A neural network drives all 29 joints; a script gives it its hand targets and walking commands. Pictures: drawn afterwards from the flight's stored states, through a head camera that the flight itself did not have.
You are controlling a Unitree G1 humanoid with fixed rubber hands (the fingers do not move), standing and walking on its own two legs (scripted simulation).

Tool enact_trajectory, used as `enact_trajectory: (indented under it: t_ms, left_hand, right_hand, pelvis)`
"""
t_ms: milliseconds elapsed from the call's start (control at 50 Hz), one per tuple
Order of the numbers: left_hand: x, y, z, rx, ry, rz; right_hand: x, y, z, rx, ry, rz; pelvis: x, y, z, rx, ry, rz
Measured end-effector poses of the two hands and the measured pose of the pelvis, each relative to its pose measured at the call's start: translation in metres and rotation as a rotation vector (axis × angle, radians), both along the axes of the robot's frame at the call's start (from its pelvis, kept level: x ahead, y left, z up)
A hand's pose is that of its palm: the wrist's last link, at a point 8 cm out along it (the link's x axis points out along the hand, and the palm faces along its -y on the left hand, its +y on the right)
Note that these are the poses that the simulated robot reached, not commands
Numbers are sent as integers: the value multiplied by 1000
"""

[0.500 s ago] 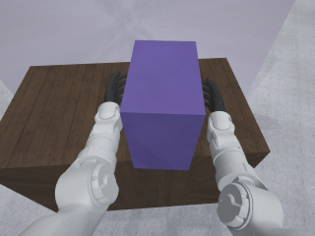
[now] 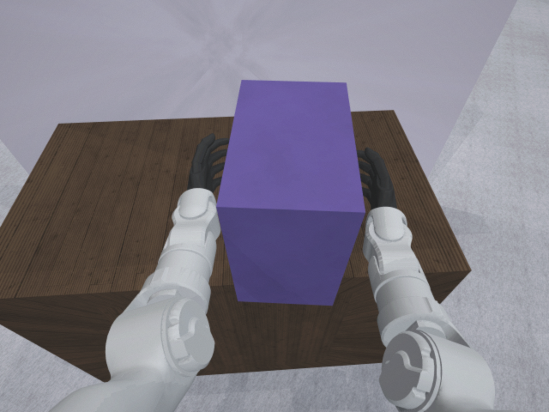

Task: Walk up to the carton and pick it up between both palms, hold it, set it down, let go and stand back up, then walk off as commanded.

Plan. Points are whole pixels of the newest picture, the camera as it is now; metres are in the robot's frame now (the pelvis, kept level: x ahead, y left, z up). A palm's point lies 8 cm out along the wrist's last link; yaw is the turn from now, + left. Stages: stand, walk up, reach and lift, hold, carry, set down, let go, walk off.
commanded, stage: reach and lift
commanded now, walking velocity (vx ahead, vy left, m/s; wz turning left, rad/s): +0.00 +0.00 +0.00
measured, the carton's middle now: (289, 197) +0.47 +0.03 +0.03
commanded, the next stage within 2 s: none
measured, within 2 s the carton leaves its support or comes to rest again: leaves its support in 0.24 s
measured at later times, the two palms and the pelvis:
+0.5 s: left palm (194, 204) +0.37 +0.15 +0.13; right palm (394, 212) +0.37 -0.11 +0.13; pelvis -0.03 +0.00 +0.00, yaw +0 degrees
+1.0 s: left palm (187, 195) +0.36 +0.16 +0.15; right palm (397, 208) +0.36 -0.11 +0.14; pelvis -0.04 -0.01 +0.00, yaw +0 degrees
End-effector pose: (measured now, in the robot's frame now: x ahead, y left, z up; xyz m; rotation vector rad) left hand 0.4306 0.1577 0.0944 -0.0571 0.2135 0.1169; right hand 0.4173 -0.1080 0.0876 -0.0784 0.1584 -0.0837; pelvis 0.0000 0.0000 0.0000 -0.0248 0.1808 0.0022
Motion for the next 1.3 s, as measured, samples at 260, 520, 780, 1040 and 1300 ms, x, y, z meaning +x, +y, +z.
enact_trajectory:
  t_ms: [260, 520, 780, 1040, 1300]
  left_hand:
    - [-33, -10, 3, -23, 32, 23]
    - [-61, -4, 35, -7, 6, 41]
    - [-68, -2, 43, 24, 36, 47]
    - [-68, -3, 65, 69, 20, 43]
    - [-80, 1, 93, 85, 0, 60]
  right_hand:
    - [-30, -7, 6, 65, -2, -39]
    - [-51, -2, 42, 91, -36, -19]
    - [-55, 0, 48, 111, -6, -6]
    - [-57, 0, 55, 235, -16, -25]
    - [-64, 4, 83, 248, -38, -7]
  pelvis:
    - [-14, 0, 1, 1, -64, 1]
    - [-34, -2, 1, 4, -152, 3]
    - [-40, -6, 2, 10, -197, 4]
    - [-38, -6, 2, 11, -214, 5]
    - [-42, -6, 2, 11, -243, 5]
